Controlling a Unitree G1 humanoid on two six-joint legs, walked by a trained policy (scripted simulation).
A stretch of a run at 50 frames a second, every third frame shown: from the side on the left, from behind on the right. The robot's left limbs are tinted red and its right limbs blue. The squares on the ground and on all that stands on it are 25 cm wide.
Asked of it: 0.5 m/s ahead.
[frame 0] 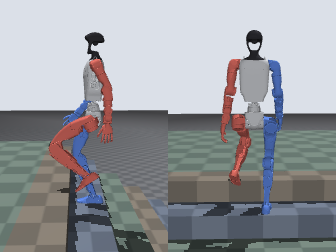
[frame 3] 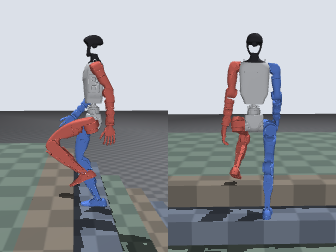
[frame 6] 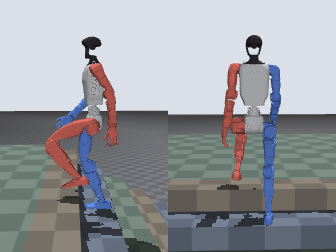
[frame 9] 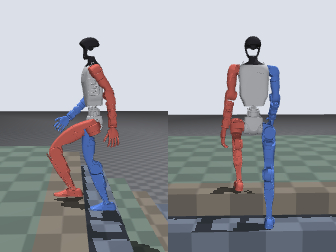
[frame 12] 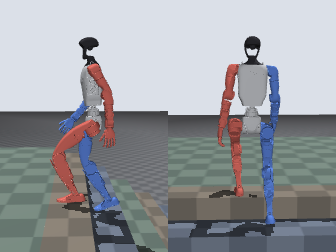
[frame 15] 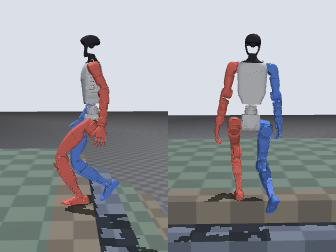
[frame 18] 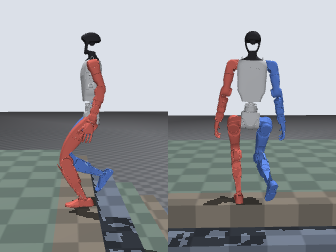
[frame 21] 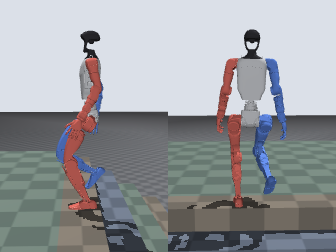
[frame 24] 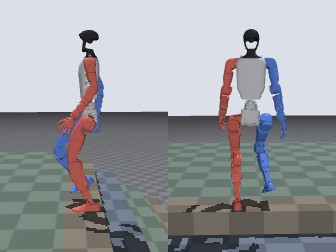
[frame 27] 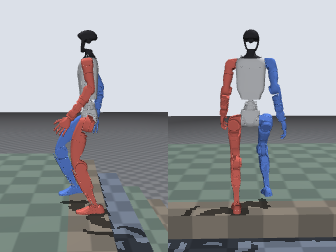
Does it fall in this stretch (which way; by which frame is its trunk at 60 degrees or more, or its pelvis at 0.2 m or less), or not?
no
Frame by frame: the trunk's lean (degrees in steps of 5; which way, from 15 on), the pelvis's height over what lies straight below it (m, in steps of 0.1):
0: 0, 0.8
3: 0, 0.8
6: 0, 0.8
9: 5, 0.8
12: 5, 0.8
15: 0, 0.7
18: 0, 0.7
21: 0, 0.7
24: 0, 0.7
27: 0, 0.8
